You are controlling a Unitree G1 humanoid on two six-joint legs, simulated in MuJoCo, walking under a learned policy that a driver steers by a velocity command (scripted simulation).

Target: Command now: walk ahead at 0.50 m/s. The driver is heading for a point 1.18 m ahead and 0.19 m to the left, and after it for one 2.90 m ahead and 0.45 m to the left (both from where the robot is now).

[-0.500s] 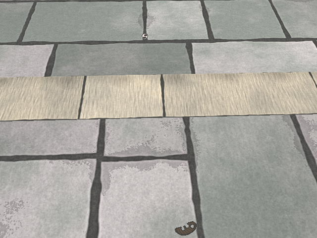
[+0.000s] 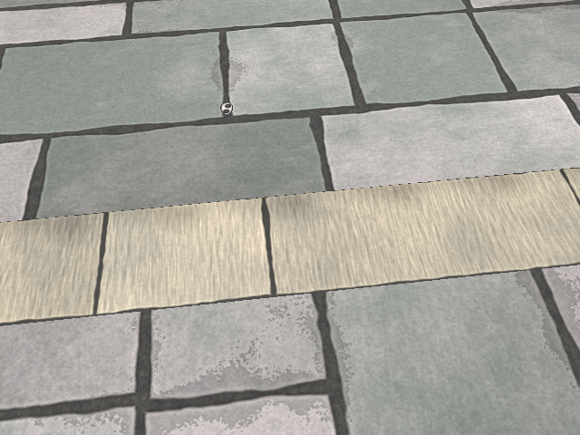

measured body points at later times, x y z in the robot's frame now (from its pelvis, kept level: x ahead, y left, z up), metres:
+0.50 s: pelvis +0.28 +0.02 +0.00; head +0.31 +0.03 +0.45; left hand +0.19 +0.25 -0.14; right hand +0.48 -0.20 -0.10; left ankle +0.40 +0.10 -0.72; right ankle +0.11 -0.07 -0.72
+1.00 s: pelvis +0.54 +0.03 +0.02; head +0.57 +0.03 +0.46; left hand +0.73 +0.24 -0.11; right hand +0.45 -0.20 -0.13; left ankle +0.41 +0.10 -0.72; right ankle +0.69 -0.08 -0.69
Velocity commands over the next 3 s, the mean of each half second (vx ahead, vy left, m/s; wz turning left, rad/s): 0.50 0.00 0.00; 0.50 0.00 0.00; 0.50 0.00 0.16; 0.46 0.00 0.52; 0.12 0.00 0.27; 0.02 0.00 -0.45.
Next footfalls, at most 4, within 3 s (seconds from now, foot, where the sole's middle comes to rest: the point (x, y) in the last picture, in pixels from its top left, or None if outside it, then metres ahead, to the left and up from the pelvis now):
0.50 left None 0.45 0.11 -0.76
1.08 right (318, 309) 0.75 -0.07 -0.76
1.64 left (248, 233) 0.99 0.11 -0.76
2.26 right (248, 159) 1.40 0.12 -0.88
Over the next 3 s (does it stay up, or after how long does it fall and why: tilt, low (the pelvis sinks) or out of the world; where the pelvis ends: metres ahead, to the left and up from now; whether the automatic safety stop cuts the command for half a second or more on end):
stays up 1.25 0.11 -0.10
